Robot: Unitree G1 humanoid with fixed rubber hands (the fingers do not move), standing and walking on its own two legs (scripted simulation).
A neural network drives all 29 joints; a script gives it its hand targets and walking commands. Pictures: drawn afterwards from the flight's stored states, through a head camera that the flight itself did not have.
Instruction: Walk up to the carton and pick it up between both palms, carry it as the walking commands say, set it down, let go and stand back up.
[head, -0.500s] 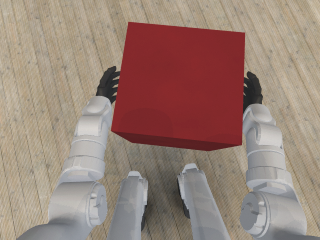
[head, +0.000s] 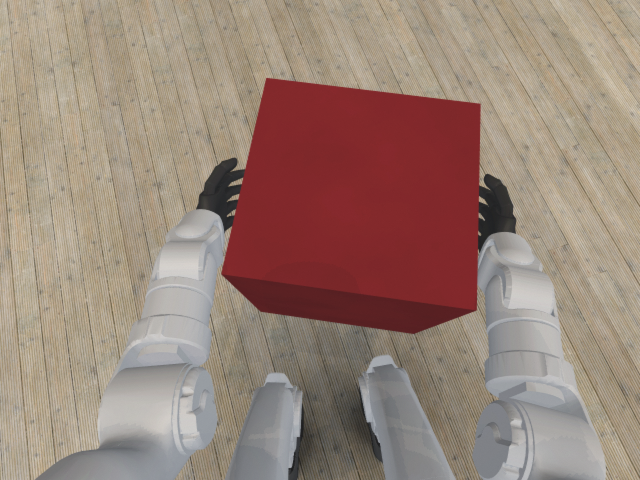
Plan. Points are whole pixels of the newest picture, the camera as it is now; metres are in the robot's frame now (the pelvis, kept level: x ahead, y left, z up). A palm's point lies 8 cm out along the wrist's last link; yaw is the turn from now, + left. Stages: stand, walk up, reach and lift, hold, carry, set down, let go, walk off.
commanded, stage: reach and lift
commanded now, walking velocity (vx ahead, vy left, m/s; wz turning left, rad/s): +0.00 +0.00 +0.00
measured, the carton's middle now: (351, 225) +0.45 -0.06 -0.13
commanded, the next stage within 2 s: none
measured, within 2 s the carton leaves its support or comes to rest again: neither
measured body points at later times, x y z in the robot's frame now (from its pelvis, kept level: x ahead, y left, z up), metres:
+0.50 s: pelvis +0.03 +0.01 +0.07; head +0.18 +0.00 +0.49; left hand +0.44 +0.13 +0.01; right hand +0.37 -0.23 +0.01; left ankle +0.05 +0.11 -0.60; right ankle +0.08 -0.12 -0.60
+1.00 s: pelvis +0.03 +0.01 +0.11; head +0.12 +0.00 +0.55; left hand +0.42 +0.13 +0.08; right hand +0.36 -0.22 +0.09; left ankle +0.05 +0.11 -0.60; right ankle +0.08 -0.12 -0.60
